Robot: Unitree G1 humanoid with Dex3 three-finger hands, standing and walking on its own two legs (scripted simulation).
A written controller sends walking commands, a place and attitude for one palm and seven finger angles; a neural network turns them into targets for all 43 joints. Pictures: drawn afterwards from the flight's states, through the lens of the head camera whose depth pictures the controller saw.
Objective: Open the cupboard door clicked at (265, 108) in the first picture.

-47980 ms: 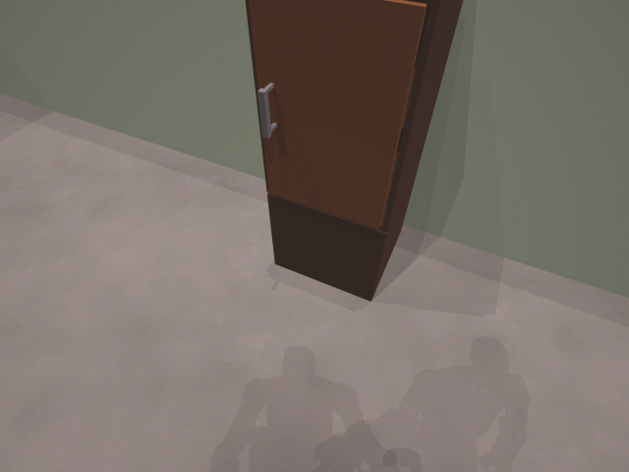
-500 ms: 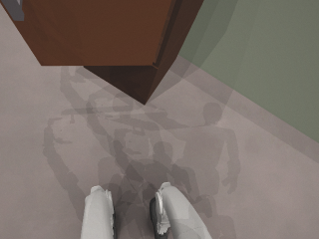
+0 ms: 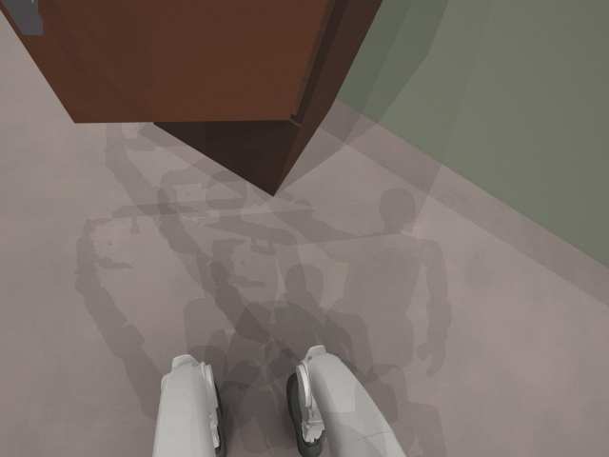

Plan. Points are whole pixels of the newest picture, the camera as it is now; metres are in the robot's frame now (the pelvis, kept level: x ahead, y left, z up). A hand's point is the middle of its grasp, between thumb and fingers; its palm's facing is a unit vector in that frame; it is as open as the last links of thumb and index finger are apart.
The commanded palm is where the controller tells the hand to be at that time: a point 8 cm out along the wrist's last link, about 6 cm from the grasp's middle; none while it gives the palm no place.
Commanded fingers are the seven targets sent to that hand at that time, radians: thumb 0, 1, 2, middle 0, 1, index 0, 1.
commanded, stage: move the hooked fingers beside the handle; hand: left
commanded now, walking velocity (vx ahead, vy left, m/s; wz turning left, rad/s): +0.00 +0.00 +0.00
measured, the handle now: out of the picture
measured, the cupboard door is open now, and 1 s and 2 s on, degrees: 38 38 37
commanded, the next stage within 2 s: slide the fingers in behind the handle in 0.20 s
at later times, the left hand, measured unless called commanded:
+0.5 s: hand out of the picture +0.57 +0.28 +0.10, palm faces +0.05 -1.00 +0.00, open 14.0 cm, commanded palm +0.57 +0.29 +0.08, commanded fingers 0.00 -0.50 0.30 -0.30 -1.20 -0.30 -1.20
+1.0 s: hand out of the picture +0.57 +0.26 +0.09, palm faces +0.06 -1.00 +0.01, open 14.0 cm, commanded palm +0.57 +0.26 +0.08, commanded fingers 0.00 -0.50 0.30 -0.30 -1.20 -0.30 -1.20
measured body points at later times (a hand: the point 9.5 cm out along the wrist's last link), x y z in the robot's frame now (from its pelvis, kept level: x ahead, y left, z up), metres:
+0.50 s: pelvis +0.00 -0.01 +0.01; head +0.21 +0.05 +0.40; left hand +0.56 +0.33 +0.10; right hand -0.02 -0.27 -0.08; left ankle +0.04 +0.09 -0.61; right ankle +0.02 -0.15 -0.61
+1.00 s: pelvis +0.00 -0.01 +0.00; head +0.20 +0.04 +0.40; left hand +0.56 +0.31 +0.09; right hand -0.02 -0.27 -0.09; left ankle +0.04 +0.09 -0.61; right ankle +0.02 -0.15 -0.61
